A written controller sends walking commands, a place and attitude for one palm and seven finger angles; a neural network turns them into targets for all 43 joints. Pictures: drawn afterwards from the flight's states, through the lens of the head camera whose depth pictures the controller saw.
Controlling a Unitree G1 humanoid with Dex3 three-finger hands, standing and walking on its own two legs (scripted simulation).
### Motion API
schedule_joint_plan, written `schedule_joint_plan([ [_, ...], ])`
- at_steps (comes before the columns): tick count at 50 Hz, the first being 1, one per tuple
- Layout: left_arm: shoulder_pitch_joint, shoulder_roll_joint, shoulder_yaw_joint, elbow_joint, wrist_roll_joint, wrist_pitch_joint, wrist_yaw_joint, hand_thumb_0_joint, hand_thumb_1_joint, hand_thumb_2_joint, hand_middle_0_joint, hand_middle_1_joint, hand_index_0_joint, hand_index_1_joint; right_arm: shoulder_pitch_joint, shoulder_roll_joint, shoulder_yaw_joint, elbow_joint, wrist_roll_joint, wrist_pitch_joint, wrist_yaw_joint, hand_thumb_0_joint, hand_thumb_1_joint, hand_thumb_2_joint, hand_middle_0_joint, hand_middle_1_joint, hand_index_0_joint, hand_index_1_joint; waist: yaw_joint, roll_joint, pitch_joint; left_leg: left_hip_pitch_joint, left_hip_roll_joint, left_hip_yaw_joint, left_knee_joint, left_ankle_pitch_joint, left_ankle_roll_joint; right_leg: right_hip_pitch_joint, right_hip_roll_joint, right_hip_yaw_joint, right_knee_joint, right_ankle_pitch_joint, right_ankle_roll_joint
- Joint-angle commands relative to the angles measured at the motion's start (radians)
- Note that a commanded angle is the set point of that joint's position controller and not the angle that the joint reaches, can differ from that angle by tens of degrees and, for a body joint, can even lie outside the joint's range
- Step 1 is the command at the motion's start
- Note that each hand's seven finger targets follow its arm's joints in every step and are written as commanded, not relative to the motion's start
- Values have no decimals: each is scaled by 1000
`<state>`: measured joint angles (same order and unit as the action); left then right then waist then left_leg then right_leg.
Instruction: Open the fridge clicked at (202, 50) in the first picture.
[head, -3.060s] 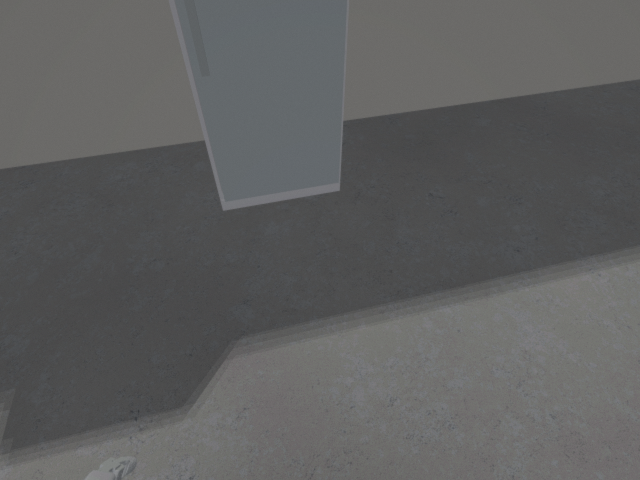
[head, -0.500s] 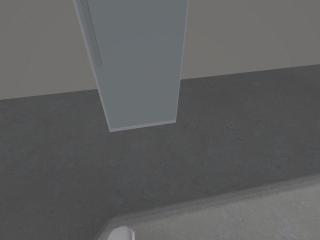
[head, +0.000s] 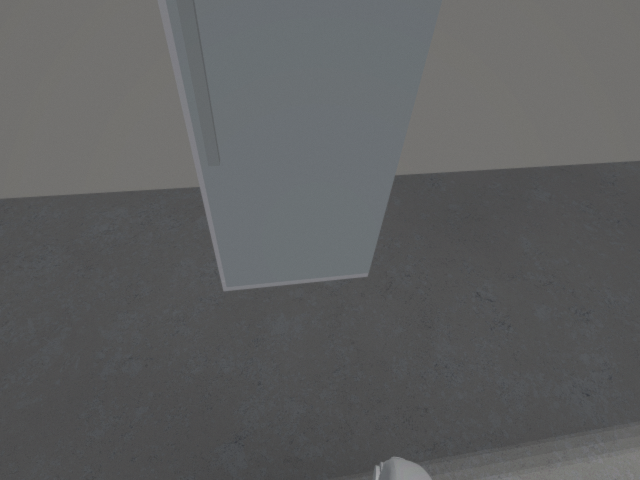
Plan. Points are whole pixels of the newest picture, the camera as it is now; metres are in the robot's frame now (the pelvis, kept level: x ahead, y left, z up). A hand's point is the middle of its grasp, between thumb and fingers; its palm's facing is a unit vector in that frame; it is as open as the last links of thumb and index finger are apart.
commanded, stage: turn to face it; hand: left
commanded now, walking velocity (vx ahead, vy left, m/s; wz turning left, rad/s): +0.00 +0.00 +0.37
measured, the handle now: (199, 69) +0.78 +0.31 +0.11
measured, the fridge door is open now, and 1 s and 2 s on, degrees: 0 0 0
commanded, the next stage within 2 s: take the last steps up to it in 0.48 s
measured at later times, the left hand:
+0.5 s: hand out of the picture +0.15 +0.17 -0.18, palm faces +0.18 -0.97 -0.19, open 7.2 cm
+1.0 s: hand out of the picture +0.10 +0.17 -0.18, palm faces +0.25 -0.95 -0.21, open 7.4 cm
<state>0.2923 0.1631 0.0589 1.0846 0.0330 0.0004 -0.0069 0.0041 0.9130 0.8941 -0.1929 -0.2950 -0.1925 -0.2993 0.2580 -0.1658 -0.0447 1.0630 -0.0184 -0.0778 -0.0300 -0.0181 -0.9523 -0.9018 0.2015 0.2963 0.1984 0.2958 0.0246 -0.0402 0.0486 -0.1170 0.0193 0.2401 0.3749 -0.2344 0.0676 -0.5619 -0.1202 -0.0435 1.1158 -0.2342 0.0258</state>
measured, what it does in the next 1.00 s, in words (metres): walks ahead: right foot, then left foot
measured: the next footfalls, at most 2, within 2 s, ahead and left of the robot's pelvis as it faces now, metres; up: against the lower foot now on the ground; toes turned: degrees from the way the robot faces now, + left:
right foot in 0.20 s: +0.18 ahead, -0.15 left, +0.00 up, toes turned -6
left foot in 0.54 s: +0.12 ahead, +0.10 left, +0.00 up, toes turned +17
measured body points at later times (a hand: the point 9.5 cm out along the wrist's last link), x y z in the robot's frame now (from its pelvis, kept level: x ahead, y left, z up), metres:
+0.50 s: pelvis +0.08 -0.02 -0.01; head +0.10 -0.01 +0.43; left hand +0.14 +0.22 -0.16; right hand +0.13 -0.25 -0.17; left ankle +0.07 +0.09 -0.72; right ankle +0.14 -0.14 -0.74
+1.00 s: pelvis +0.13 -0.01 -0.01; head +0.14 -0.02 +0.44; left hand +0.09 +0.22 -0.16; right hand +0.16 -0.23 -0.18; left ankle +0.08 +0.09 -0.74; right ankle +0.17 -0.11 -0.75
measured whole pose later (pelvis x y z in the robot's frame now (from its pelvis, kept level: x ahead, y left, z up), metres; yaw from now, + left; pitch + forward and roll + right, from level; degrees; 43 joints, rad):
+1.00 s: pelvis +0.13 -0.01 -0.01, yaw +13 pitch -1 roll +1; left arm 0.30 0.16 0.04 1.06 0.03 -0.01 -0.01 0.00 0.91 0.89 -0.19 -0.30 -0.19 -0.30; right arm 0.34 -0.16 -0.04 1.09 -0.02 -0.01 -0.01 0.01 -0.91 -0.90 0.20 0.30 0.20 0.30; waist -0.01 0.02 0.02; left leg -0.17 -0.02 0.08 0.50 -0.31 0.04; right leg -0.25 -0.06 -0.08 0.53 -0.30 0.01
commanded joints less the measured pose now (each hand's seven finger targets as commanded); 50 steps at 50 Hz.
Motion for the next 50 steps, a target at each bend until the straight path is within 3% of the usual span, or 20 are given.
schedule_joint_plan([
  [1,-1,4,-5,-52,-5,0,3,0,900,900,-200,-300,-200,-300,115,-82,-6,5,1,-7,1,0,-900,-900,200,300,200,300,-16,154,58,-42,253,-128,-160,465,78,28,-18,-31,-210,49,14],
  [6,-78,19,-17,-75,-7,-16,13,0,900,900,-200,-300,-200,-300,165,-98,-8,38,-6,19,-2,0,-900,-900,200,300,200,300,-42,181,24,6,242,-170,-30,560,72,188,46,-91,-472,17,4],
  [9,13,83,-3,-52,-8,-32,22,0,900,900,-200,-300,-200,-300,156,-80,-6,41,5,30,1,0,-900,-900,200,300,200,300,17,81,-28,-95,185,-177,126,341,0,438,18,-63,-663,227,7],
  [10,69,150,10,-38,-3,-43,31,0,900,900,-200,-300,-200,-300,173,-44,-3,32,11,32,6,0,-900,-900,200,300,200,300,34,-63,-104,-239,117,-137,280,110,-44,615,-139,91,-647,475,-36],
  [11,127,220,22,-26,-9,-46,34,0,900,900,-200,-300,-200,-300,197,-18,-1,16,15,40,9,0,-900,-900,200,300,200,300,33,-208,-164,-326,18,-97,484,-325,-84,687,-332,233,-697,722,-149],
  [12,113,222,16,-46,-16,-38,37,0,900,900,-200,-300,-200,-300,188,-39,-8,4,16,59,0,0,-900,-900,200,300,200,300,30,-131,-159,-301,34,-178,614,-421,-81,594,-372,213,-736,746,-208],
  [14,4,171,15,-67,-17,-38,47,0,900,900,-200,-300,-200,-300,151,-18,-6,15,13,79,4,0,-900,-900,200,300,200,300,9,-193,-100,-335,73,-219,735,-344,-95,485,-317,162,-778,590,-205],
  [16,-67,138,8,-94,-15,-27,51,0,900,900,-200,-300,-200,-300,148,-18,-12,16,9,93,11,0,-900,-900,200,300,200,300,-22,-138,-71,-317,83,-218,741,-273,-102,390,-269,62,-806,404,-175],
  [25,-95,158,28,-117,-12,8,48,0,900,900,-200,-300,-200,-300,124,-9,-13,-24,1,98,26,0,-900,-900,200,300,200,300,-43,-84,-38,-92,35,-111,220,-54,-108,233,-185,-72,-718,-4,-94],
  [26,-103,142,24,-123,-20,16,45,0,900,900,-200,-300,-200,-300,150,-43,-19,-23,0,92,27,0,-900,-900,200,300,200,300,-64,16,-36,-32,62,-157,106,1,-101,176,-153,-101,-636,-90,-57],
  [27,-91,91,16,-143,-25,25,38,0,900,900,-200,-300,-200,-300,152,-113,-33,-37,-7,85,25,0,-900,-900,200,300,200,300,-61,259,-22,-63,213,-397,-36,6,-45,107,-48,-144,-480,-196,2],
  [28,-120,58,9,-177,-27,31,34,0,900,900,-200,-300,-200,-300,134,-189,-44,-67,-15,85,18,0,-900,-900,200,300,200,300,-71,403,27,-153,366,-592,-170,55,56,67,23,-122,-309,-323,32],
  [29,-143,80,11,-173,-17,33,33,0,900,900,-200,-300,-200,-300,82,-190,-43,-76,-18,83,10,0,-900,-900,200,300,200,300,-64,285,34,-199,377,-593,-195,15,106,100,9,-35,-193,-310,14],
  [30,-139,73,14,-149,-10,34,31,0,900,900,-200,-300,-200,-300,42,-164,-33,-74,-15,73,1,0,-900,-900,200,300,200,300,-47,294,43,-194,317,-532,-202,-7,87,85,0,-1,-140,-255,13],
  [34,-67,79,6,-98,-3,12,9,0,900,900,-200,-300,-200,-300,42,-138,-19,-77,-7,50,-4,0,-900,-900,200,300,200,300,-39,165,-15,-4,240,-413,-166,14,77,6,18,0,-81,-136,15],
  [42,-94,64,-12,-104,-4,-8,-1,0,900,900,-200,-300,-200,-300,122,-150,-32,-32,-7,41,1,0,-900,-900,200,300,200,300,-77,145,-5,71,252,-443,-182,-95,131,59,28,-23,-358,-180,8],
  [47,48,50,-9,-51,-6,-23,-1,0,900,900,-200,-300,-200,-300,66,-144,-30,-19,-2,50,10,0,-900,-900,200,300,200,300,-4,102,19,-160,196,-393,-98,-246,82,373,79,-63,-605,-60,-8],
  [48,119,67,-2,-29,-3,-31,3,0,900,900,-200,-300,-200,-300,46,-122,-27,-22,3,48,12,0,-900,-900,200,300,200,300,31,45,14,-253,145,-350,-4,-295,48,495,58,-31,-691,-50,-14],
  [49,182,121,8,-10,5,-41,11,0,900,900,-200,-300,-200,-300,39,-76,-17,-34,10,45,15,0,-900,-900,200,300,200,300,57,-108,14,-403,52,-258,195,-306,5,604,-74,154,-796,-233,-56],
  [50,247,198,26,-1,3,-42,20,0,900,900,-200,-300,-200,-300,-2,-41,-8,-74,9,42,24,0,-900,-900,200,300,200,300,87,-307,64,-561,-33,-144,431,-329,-29,615,-271,466,-973,-440,-154],
])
